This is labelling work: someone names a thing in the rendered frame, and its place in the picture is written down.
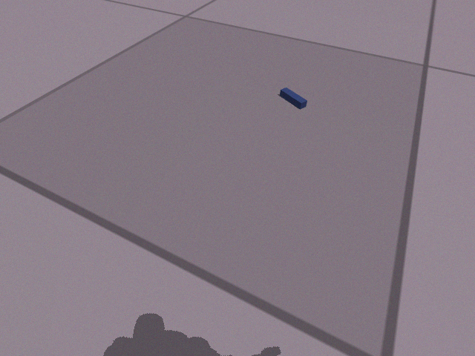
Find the carton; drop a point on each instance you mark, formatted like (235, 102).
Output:
(293, 98)

